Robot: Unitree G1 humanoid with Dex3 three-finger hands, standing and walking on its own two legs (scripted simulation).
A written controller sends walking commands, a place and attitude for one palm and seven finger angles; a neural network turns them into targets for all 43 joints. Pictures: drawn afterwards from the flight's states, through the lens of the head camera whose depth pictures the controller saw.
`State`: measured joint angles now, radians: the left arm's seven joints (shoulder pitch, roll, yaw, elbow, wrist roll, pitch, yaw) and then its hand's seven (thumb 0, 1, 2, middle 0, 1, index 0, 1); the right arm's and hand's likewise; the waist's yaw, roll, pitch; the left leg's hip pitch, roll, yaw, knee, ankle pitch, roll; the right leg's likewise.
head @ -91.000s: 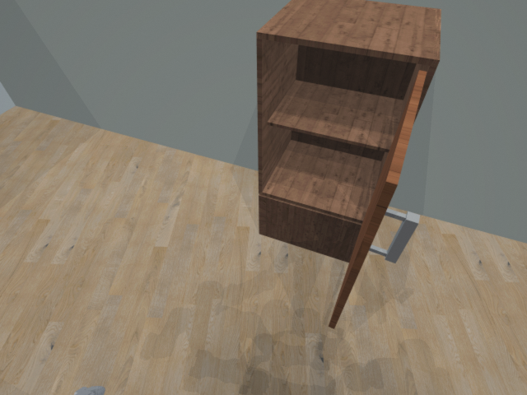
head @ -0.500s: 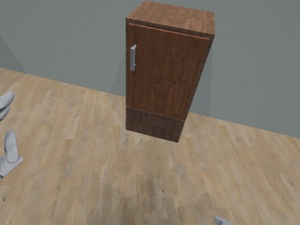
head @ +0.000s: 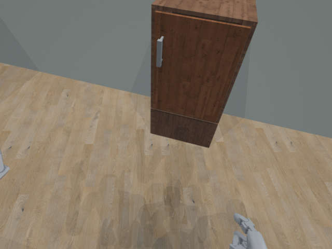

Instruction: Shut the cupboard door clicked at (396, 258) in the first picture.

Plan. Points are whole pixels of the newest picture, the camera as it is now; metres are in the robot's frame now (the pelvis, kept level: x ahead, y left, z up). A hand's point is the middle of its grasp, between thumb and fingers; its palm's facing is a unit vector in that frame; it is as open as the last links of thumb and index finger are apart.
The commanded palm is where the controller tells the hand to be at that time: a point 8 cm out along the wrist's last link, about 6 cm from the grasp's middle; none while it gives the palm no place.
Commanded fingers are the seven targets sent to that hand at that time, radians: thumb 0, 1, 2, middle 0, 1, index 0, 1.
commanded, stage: stop stepping back and stand still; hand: left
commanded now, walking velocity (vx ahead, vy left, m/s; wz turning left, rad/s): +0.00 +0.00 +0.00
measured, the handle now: (160, 51) +0.99 +0.07 -0.03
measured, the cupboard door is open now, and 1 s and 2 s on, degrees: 0 0 0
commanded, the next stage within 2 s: let the arm hang, fingers relaxed in 0.52 s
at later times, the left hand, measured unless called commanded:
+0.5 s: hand (37, 143) +0.26 +0.26 +0.16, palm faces +0.37 -0.78 -0.50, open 7.4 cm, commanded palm +0.20 +0.30 +0.18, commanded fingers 0.00 0.90 0.90 -0.20 -0.30 -0.20 -0.30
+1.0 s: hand out of the picture +0.04 +0.20 -0.17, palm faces +0.05 -0.98 -0.18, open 6.9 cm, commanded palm none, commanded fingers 0.00 0.90 0.90 -0.20 -0.30 -0.20 -0.30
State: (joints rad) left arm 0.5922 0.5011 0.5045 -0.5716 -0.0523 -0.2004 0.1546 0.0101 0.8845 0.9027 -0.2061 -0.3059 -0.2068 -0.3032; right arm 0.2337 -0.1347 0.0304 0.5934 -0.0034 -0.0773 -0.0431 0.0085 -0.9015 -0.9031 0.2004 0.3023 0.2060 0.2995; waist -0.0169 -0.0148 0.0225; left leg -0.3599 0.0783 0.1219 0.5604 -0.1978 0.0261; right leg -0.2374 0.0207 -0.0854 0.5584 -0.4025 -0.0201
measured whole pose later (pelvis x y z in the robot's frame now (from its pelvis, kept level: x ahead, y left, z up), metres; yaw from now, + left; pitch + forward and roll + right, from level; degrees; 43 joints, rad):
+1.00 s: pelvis +0.04 +0.02 +0.01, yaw +2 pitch -1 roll -1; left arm 0.31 0.20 0.01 0.99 0.01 0.04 0.02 -0.02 1.00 0.90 -0.20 -0.30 -0.20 -0.30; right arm 0.27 -0.18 0.02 1.01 -0.02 0.04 -0.01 0.00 -0.91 -0.90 0.20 0.30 0.20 0.30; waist 0.00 -0.04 0.05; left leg -0.25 0.01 0.12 0.47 -0.20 0.05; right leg -0.12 -0.04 -0.09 0.44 -0.30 0.01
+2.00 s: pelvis +0.03 +0.03 +0.01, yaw +0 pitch -2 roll +0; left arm 0.35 0.13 0.00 1.16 0.02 0.00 0.03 0.00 0.90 0.90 -0.19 -0.30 -0.20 -0.30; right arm 0.32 -0.13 -0.01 1.14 -0.01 0.01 -0.03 0.00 -0.91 -0.90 0.20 0.30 0.20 0.30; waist -0.02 0.00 0.05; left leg -0.19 -0.01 0.16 0.38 -0.16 0.07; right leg -0.10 -0.05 -0.05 0.39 -0.26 0.03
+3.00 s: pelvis +0.06 +0.02 +0.01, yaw +0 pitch -2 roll +0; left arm 0.30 0.15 0.00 1.17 0.02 -0.01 0.03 0.00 0.90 0.90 -0.19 -0.30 -0.20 -0.30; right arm 0.27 -0.15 0.00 1.15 -0.01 0.00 -0.04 0.00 -0.91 -0.90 0.20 0.30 0.20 0.30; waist -0.01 -0.01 0.06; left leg -0.16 -0.01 0.15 0.36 -0.19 0.05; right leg -0.04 -0.04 -0.06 0.35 -0.28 0.02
